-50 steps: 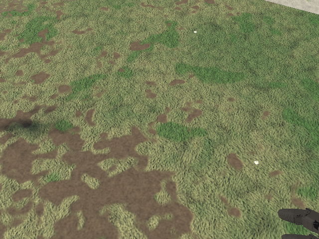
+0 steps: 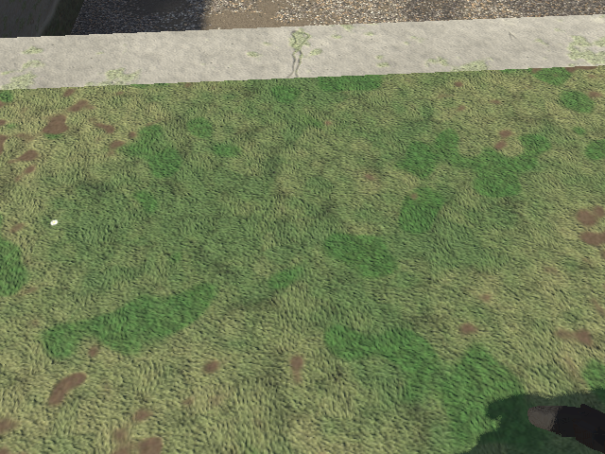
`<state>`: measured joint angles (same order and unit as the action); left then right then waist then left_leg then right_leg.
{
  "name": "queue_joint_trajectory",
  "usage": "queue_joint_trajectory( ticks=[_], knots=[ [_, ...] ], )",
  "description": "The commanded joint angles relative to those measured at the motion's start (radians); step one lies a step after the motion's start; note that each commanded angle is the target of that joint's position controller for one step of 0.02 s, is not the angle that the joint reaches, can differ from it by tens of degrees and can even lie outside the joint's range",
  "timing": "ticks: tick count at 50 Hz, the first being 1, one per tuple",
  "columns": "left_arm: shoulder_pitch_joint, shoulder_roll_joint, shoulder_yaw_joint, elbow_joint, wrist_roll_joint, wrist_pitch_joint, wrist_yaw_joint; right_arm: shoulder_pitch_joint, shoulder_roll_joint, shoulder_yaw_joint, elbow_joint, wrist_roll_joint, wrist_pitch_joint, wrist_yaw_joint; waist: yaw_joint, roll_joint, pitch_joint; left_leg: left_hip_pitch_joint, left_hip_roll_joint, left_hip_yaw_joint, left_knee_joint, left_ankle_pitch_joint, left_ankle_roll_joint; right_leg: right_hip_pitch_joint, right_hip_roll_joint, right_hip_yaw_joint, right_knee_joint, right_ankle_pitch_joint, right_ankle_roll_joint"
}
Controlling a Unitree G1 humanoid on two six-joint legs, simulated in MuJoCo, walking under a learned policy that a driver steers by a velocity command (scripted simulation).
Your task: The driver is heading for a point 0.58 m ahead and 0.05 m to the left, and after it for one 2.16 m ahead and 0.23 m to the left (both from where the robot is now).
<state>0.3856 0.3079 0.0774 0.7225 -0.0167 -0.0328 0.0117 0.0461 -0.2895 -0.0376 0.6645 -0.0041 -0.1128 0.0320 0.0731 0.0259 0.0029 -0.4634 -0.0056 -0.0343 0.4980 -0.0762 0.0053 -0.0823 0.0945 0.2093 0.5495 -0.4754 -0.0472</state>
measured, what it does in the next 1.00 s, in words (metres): walks ahead: right foot, then left foot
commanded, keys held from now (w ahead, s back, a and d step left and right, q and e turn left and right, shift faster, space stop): w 0.64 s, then w+q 0.04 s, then q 0.32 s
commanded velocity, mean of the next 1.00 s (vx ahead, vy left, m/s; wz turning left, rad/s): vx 0.43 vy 0.00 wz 0.02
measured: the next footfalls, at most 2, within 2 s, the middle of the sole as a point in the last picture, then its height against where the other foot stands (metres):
right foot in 0.50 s outside the picture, level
left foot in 0.98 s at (314, 376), level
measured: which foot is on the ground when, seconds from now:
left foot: down 0.00-0.52, up 0.54-0.96, down 0.98-1.00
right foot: down 0.00-0.00, up 0.02-0.48, down 0.50-0.98, up 1.00-1.00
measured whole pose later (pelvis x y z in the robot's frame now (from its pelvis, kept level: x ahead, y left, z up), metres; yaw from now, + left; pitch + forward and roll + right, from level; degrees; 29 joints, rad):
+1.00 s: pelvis +0.51 -0.03 +0.00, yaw +5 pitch +2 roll -2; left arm 0.24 0.30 0.06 0.82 0.01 -0.03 0.03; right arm 0.13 -0.29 -0.05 0.66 -0.01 -0.05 0.05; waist 0.04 0.02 0.03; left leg -0.51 -0.01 0.01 0.55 -0.07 0.06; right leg -0.13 0.01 -0.13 0.66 -0.48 0.00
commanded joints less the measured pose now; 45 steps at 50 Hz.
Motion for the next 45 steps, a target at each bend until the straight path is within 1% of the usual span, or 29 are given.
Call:
queue_joint_trajectory(
  ticks=[1, 2, 3, 4, 5, 6, 7, 9, 11, 14, 18, 21, 22, 23, 24, 25, 26, 27, 28, 29, 30, 31, 33, 35, 37, 39, 40, 42, 45],
  knots=[
    [0.122, -0.008, -0.017, -0.071, -0.014, -0.023, -0.002, 0.332, -0.287, -0.096, 0.016, -0.027, -0.009, -0.008, -0.116, 0.241, -0.311, 0.765, 0.364, -0.572, -0.092, -0.176, 0.273, -0.495, 0.011, -0.048, 0.58, 0.068, 0.014],
    [0.115, 0.065, -0.009, -0.059, -0.025, -0.03, 0.001, 0.366, -0.217, -0.084, 0.033, 0.008, -0.004, 0.003, -0.138, 0.253, -0.289, 0.789, 0.414, -0.808, -0.206, -0.474, 0.299, -0.67, -0.016, -0.014, 0.729, -0.099, 0.028],
    [-0.007, 0.131, 0.009, -0.069, -0.027, -0.029, 0.001, 0.316, -0.151, -0.066, 0.024, 0.015, 0.0, -0.002, -0.164, 0.128, -0.145, 0.676, 0.378, -0.688, -0.227, -0.522, 0.254, -0.724, -0.06, -0.006, 0.78, -0.02, 0.025],
    [-0.095, 0.131, 0.007, -0.09, -0.013, -0.029, 0.003, 0.264, -0.13, -0.055, 0.015, 0.003, 0.008, -0.005, -0.152, 0.051, -0.074, 0.558, 0.335, -0.552, -0.229, -0.431, 0.223, -0.706, -0.099, -0.052, 0.763, 0.049, 0.023],
    [-0.146, 0.115, 0.005, -0.107, 0.004, -0.033, 0.001, 0.228, -0.111, -0.047, 0.019, -0.004, 0.013, -0.007, -0.133, 0.029, -0.01, 0.451, 0.293, -0.456, -0.249, -0.321, 0.22, -0.692, -0.128, -0.07, 0.699, 0.098, 0.021],
    [-0.144, 0.099, 0.006, -0.107, 0.009, -0.034, -0.003, 0.209, -0.093, -0.039, 0.02, -0.011, 0.011, -0.01, -0.103, 0.052, 0.004, 0.387, 0.258, -0.387, -0.268, -0.233, 0.208, -0.641, -0.162, -0.077, 0.638, 0.14, 0.018],
    [-0.127, 0.081, 0.003, -0.1, 0.006, -0.033, -0.007, 0.204, -0.083, -0.035, 0.023, -0.01, 0.009, -0.01, -0.089, 0.075, 0.002, 0.354, 0.233, -0.338, -0.288, -0.172, 0.203, -0.599, -0.174, -0.091, 0.596, 0.16, 0.021],
    [-0.122, 0.049, -0.006, -0.093, 0.007, -0.03, -0.01, 0.221, -0.094, -0.037, 0.039, 0.002, 0.003, -0.012, -0.082, 0.083, -0.005, 0.335, 0.223, -0.27, -0.314, -0.065, 0.219, -0.583, -0.183, -0.121, 0.52, 0.176, 0.031],
    [-0.182, 0.027, -0.018, -0.111, 0.015, -0.033, -0.011, 0.241, -0.128, -0.046, 0.055, 0.01, 0.004, -0.016, -0.095, 0.061, 0.007, 0.335, 0.229, -0.219, -0.339, 0.016, 0.232, -0.602, -0.193, -0.139, 0.4, 0.242, 0.046],
    [-0.275, 0.006, -0.03, -0.123, 0.013, -0.043, -0.021, 0.268, -0.153, -0.05, 0.075, 0.016, 0.015, -0.021, -0.126, 0.052, 0.017, 0.331, 0.204, -0.128, -0.351, 0.064, 0.208, -0.557, -0.185, -0.164, 0.202, 0.407, 0.054],
    [-0.388, 0.011, -0.032, -0.145, -0.001, -0.052, -0.039, 0.339, -0.17, -0.051, 0.112, 0.026, 0.029, -0.022, -0.167, 0.053, 0.039, 0.354, 0.211, -0.085, -0.335, 0.077, 0.188, -0.485, -0.15, -0.193, 0.046, 0.511, 0.055],
    [-0.433, 0.029, -0.026, -0.166, -0.005, -0.058, -0.053, 0.365, -0.182, -0.055, 0.134, 0.031, 0.046, -0.025, -0.161, 0.062, 0.054, 0.436, 0.252, -0.1, -0.294, 0.119, 0.171, -0.478, -0.136, -0.194, -0.021, 0.443, 0.023],
    [-0.419, 0.041, -0.021, -0.164, -0.004, -0.06, -0.056, 0.364, -0.19, -0.057, 0.138, 0.032, 0.052, -0.028, -0.144, 0.068, 0.047, 0.458, 0.261, -0.1, -0.268, 0.171, 0.161, -0.446, -0.128, -0.2, -0.041, 0.412, 0.009],
    [-0.369, 0.06, -0.011, -0.152, -0.001, -0.062, -0.055, 0.349, -0.2, -0.059, 0.138, 0.034, 0.057, -0.031, -0.105, 0.072, 0.019, 0.464, 0.253, -0.082, -0.207, 0.295, 0.147, -0.36, -0.109, -0.219, -0.07, 0.399, -0.01],
    [-0.257, 0.094, 0.009, -0.116, 0.006, -0.061, -0.049, 0.341, -0.191, -0.055, 0.137, 0.035, 0.06, -0.034, -0.045, 0.057, -0.052, 0.443, 0.214, -0.038, -0.073, 0.435, 0.123, -0.191, -0.085, -0.241, -0.102, 0.407, -0.038],
    [-0.093, 0.146, 0.031, -0.077, 0.013, -0.058, -0.039, 0.333, -0.157, -0.039, 0.123, 0.023, 0.058, -0.037, 0.029, 0.032, -0.17, 0.32, 0.168, 0.004, 0.142, 0.381, 0.088, 0.068, -0.155, -0.173, -0.069, 0.421, -0.082],
    [0.037, 0.256, 0.055, -0.06, 0.031, -0.05, -0.029, 0.397, -0.061, -0.006, 0.08, 0.0, 0.041, -0.036, 0.034, -0.18, -0.327, -0.047, 0.04, 0.068, 0.529, -0.022, 0.018, 0.452, -0.419, 0.215, -0.06, 0.389, -0.214],
    [0.067, 0.216, 0.045, -0.044, 0.011, -0.044, -0.032, 0.411, -0.062, -0.002, 0.085, 0.015, 0.021, -0.032, 0.035, -0.3, -0.401, -0.243, -0.027, -0.034, 0.72, -0.499, 0.004, 0.511, -0.499, 0.517, -0.204, 0.221, -0.299],
    [0.01, 0.156, 0.023, -0.044, 0.003, -0.044, -0.033, 0.331, -0.153, -0.027, 0.071, 0.039, 0.008, -0.026, 0.038, -0.204, -0.242, -0.341, 0.037, -0.064, 0.786, -0.457, 0.013, 0.396, -0.459, 0.41, -0.234, 0.143, -0.254],
    [-0.05, 0.122, 0.012, -0.05, 0.005, -0.044, -0.032, 0.261, -0.155, -0.028, 0.054, 0.044, 0.004, -0.022, 0.018, -0.157, -0.144, -0.343, 0.081, -0.037, 0.759, -0.366, 0.02, 0.265, -0.412, 0.275, -0.252, 0.172, -0.22],
    [-0.108, 0.096, 0.002, -0.052, 0.012, -0.045, -0.036, 0.232, -0.142, -0.028, 0.052, 0.029, 0.007, -0.024, -0.014, -0.103, -0.072, -0.308, 0.111, -0.024, 0.7, -0.296, 0.013, 0.134, -0.369, 0.19, -0.289, 0.245, -0.204],
    [-0.148, 0.072, -0.006, -0.055, 0.02, -0.05, -0.039, 0.237, -0.136, -0.033, 0.055, 0.016, 0.016, -0.025, -0.048, -0.112, -0.038, -0.252, 0.137, -0.032, 0.646, -0.245, 0.006, 0.039, -0.336, 0.131, -0.322, 0.315, -0.193],
    [-0.18, 0.07, -0.003, -0.046, 0.022, -0.062, -0.04, 0.28, -0.094, -0.026, 0.072, 0.017, 0.038, -0.022, -0.091, -0.128, -0.03, -0.173, 0.148, -0.028, 0.611, -0.195, -0.012, -0.061, -0.318, 0.054, -0.376, 0.399, -0.2],
    [-0.184, 0.088, 0.003, -0.024, 0.027, -0.076, -0.035, 0.256, -0.08, -0.024, 0.067, 0.017, 0.055, -0.026, -0.1, -0.104, 0.003, -0.182, 0.145, -0.028, 0.554, -0.131, -0.034, -0.105, -0.318, -0.036, -0.404, 0.545, -0.204],
    [-0.184, 0.097, 0.006, -0.001, 0.035, -0.078, -0.025, 0.212, -0.066, -0.019, 0.054, 0.011, 0.056, -0.027, -0.096, -0.082, 0.021, -0.162, 0.128, -0.03, 0.43, -0.031, -0.044, -0.122, -0.293, -0.151, -0.384, 0.757, -0.18],
    [-0.183, 0.105, 0.005, 0.013, 0.036, -0.074, -0.015, 0.157, -0.043, -0.01, 0.04, 0.009, 0.05, -0.018, -0.073, -0.083, 0.018, -0.084, 0.097, 0.001, 0.267, 0.11, -0.034, -0.143, -0.255, -0.25, -0.372, 0.824, -0.145],
    [-0.165, 0.112, 0.005, 0.023, 0.035, -0.072, -0.011, 0.12, -0.035, -0.008, 0.027, 0.009, 0.047, -0.012, -0.055, -0.081, 0.012, -0.06, 0.083, 0.014, 0.212, 0.172, -0.028, -0.13, -0.258, -0.267, -0.367, 0.834, -0.137],
    [-0.144, 0.132, 0.009, 0.042, 0.029, -0.061, -0.003, 0.082, -0.048, -0.013, 0.001, 0.012, 0.048, 0.001, -0.04, -0.08, -0.001, -0.051, 0.068, 0.018, 0.15, 0.208, -0.017, -0.067, -0.284, -0.274, -0.34, 0.841, -0.129],
    [-0.149, 0.152, 0.02, 0.058, 0.008, -0.032, 0.012, 0.063, -0.083, -0.029, -0.038, 0.005, 0.055, 0.021, -0.048, -0.093, -0.009, -0.088, 0.058, 0.023, 0.101, 0.081, 0.018, 0.05, -0.331, -0.269, -0.235, 0.878, -0.105]
  ],
)
Keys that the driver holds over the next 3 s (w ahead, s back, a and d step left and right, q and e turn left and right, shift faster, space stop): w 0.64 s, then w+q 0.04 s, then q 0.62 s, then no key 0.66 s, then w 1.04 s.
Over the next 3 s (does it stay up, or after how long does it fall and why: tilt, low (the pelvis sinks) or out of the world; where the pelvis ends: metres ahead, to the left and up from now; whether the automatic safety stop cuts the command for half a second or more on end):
stays up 0.96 0.13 0.02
